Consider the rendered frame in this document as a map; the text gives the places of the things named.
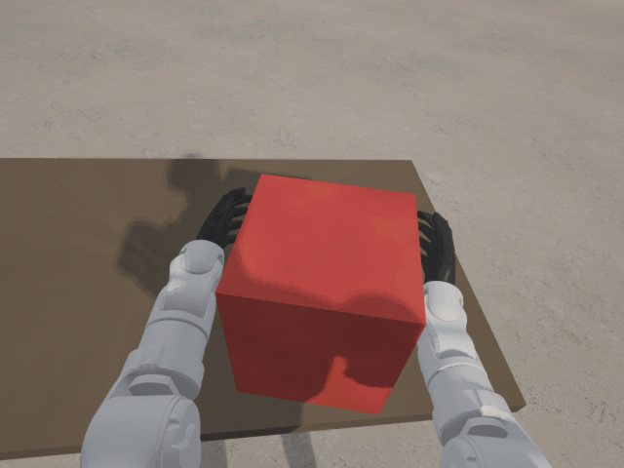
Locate robot left hand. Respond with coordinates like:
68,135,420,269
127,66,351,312
196,187,253,249

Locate robot right hand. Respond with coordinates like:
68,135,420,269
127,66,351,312
417,211,455,286

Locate left robot upper arm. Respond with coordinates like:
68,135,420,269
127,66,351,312
82,395,201,468

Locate robot right forearm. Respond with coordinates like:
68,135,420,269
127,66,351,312
417,281,552,468

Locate table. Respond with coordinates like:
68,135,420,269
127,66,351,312
0,158,527,460

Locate carton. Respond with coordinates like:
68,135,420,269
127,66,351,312
215,174,426,414

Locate robot left forearm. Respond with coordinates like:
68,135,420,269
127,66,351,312
80,240,224,468

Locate right robot upper arm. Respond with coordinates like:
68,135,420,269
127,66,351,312
440,434,551,468

